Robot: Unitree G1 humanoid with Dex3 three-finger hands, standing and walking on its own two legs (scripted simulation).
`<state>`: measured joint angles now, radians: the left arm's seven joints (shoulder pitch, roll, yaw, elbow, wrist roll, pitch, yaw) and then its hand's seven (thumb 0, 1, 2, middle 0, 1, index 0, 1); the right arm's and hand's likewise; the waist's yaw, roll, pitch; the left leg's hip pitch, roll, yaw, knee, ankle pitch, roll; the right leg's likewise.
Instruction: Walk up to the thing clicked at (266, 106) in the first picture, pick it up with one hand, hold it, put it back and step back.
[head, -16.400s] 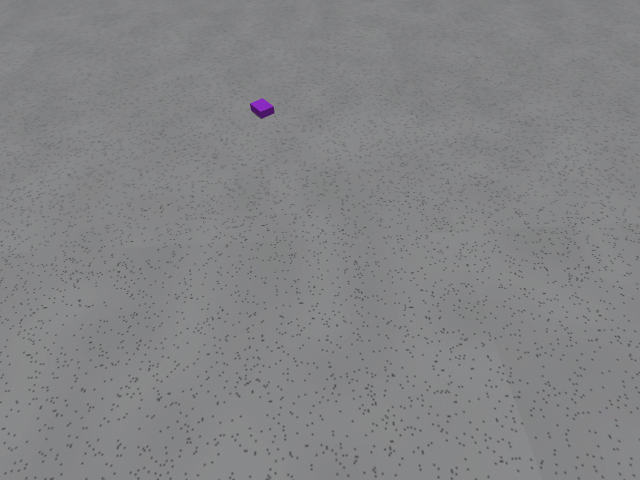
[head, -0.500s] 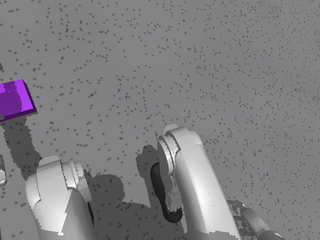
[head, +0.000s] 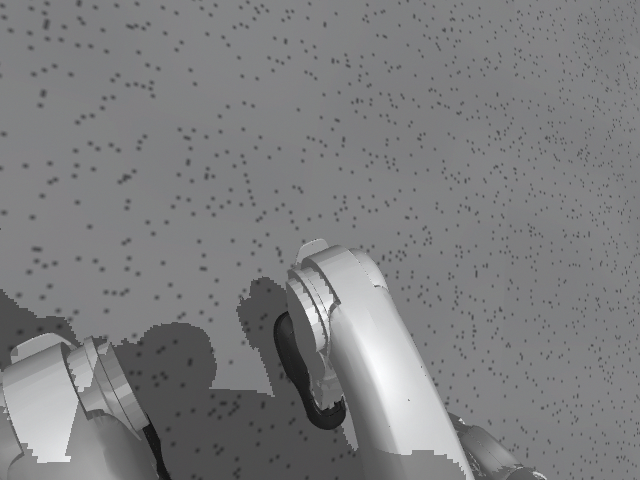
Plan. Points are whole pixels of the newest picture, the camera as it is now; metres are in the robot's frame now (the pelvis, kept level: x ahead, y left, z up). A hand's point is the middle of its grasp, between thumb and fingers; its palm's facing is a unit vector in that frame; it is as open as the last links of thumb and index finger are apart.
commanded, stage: rest palm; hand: left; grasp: from above
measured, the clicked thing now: out of the picture +0.47 +0.32 -0.28
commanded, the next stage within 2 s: close in 0.82 s
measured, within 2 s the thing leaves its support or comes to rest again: neither
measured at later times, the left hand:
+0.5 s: hand out of the picture +0.45 +0.32 -0.25, palm faces -0.44 -0.18 -0.88, open 14.2 cm
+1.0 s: hand out of the picture +0.45 +0.31 -0.27, palm faces -0.44 -0.18 -0.88, open 14.0 cm
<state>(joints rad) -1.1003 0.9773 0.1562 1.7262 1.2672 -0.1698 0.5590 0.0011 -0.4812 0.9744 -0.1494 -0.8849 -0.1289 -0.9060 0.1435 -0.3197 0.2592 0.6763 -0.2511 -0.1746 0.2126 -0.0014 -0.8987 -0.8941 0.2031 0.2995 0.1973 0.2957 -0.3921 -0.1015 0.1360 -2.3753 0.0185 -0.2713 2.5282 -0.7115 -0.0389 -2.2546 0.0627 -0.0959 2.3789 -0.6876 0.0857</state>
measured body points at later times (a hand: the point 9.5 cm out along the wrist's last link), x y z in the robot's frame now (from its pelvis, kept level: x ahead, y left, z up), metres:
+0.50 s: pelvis +0.00 +0.00 +0.00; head +0.28 +0.13 +0.32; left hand +0.47 +0.32 -0.20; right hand +0.04 -0.25 -0.05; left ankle +0.06 +0.14 -0.27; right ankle +0.11 -0.13 -0.27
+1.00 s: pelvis +0.00 +0.01 +0.00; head +0.29 +0.13 +0.32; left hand +0.47 +0.32 -0.22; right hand +0.03 -0.24 -0.05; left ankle +0.06 +0.14 -0.27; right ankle +0.11 -0.13 -0.27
